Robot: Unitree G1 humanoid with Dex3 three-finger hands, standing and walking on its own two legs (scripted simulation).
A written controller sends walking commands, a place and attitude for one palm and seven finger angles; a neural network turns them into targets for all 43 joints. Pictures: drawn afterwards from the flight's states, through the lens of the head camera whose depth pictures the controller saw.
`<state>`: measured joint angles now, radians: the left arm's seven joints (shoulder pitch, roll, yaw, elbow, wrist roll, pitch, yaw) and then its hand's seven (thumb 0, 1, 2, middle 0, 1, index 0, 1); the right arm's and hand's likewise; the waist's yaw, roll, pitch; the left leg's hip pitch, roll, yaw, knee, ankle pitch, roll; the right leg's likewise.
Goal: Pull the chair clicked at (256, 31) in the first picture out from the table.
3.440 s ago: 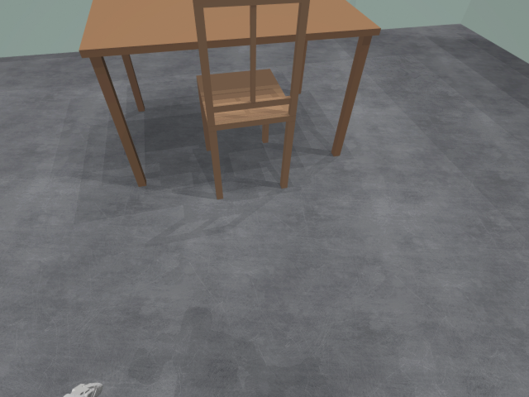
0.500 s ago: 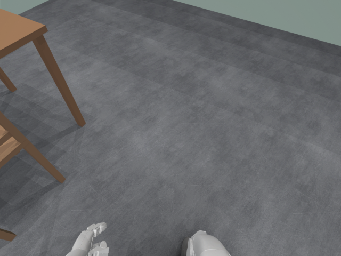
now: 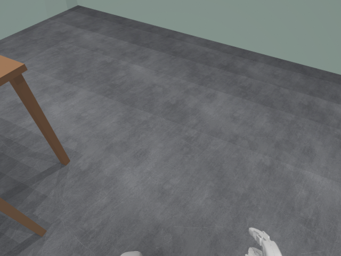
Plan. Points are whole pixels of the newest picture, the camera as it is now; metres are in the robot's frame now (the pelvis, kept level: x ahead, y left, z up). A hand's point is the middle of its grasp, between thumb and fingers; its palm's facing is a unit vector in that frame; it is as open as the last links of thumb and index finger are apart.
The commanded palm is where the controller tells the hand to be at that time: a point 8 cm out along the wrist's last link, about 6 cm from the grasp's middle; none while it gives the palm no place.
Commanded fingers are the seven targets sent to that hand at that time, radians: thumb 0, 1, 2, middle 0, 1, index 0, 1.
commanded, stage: walk to a spot facing it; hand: left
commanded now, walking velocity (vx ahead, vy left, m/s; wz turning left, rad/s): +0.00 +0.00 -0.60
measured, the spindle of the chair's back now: out of the picture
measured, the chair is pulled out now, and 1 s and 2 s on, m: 0.00 0.00 0.00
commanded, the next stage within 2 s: turn to face it in 0.30 s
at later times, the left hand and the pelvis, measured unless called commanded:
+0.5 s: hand (137, 213) +0.25 +0.12 -0.15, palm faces -0.31 -0.91 -0.26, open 7.4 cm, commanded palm none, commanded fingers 0.00 0.90 0.90 -0.20 -0.30 -0.20 -0.30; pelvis +0.06 -0.02 +0.00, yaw -18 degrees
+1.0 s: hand (100, 252) +0.15 +0.20 -0.17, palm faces -0.02 -0.98 -0.20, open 7.4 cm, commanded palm none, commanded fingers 0.00 0.90 0.90 -0.20 -0.30 -0.20 -0.30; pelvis +0.06 +0.00 +0.01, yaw -4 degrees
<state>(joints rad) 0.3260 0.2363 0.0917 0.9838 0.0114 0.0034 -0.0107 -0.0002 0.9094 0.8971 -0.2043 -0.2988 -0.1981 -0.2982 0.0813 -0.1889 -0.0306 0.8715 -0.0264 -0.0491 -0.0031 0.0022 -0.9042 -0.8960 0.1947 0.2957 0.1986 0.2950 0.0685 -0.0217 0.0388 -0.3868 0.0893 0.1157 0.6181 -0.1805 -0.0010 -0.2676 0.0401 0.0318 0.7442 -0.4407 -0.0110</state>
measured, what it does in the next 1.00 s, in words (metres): steps on the spot: right foot, then left foot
